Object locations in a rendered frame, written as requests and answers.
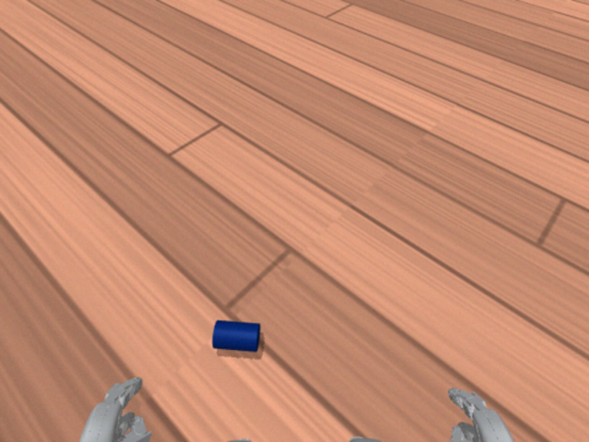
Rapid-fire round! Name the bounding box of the left robot hand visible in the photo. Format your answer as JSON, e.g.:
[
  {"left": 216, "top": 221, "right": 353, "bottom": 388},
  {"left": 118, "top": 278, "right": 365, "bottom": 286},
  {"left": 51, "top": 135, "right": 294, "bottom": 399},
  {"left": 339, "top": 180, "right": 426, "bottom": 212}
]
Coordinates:
[{"left": 79, "top": 378, "right": 152, "bottom": 442}]

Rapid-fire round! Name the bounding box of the can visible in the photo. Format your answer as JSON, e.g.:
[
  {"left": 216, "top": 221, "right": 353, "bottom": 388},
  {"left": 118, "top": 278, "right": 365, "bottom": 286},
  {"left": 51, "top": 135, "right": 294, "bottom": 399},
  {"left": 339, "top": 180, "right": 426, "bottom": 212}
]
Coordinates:
[{"left": 213, "top": 320, "right": 260, "bottom": 352}]

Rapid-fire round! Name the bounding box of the right robot hand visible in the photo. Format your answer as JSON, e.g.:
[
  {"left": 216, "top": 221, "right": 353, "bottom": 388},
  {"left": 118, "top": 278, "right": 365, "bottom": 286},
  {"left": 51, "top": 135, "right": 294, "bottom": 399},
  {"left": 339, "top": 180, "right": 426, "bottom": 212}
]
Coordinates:
[{"left": 446, "top": 388, "right": 514, "bottom": 442}]

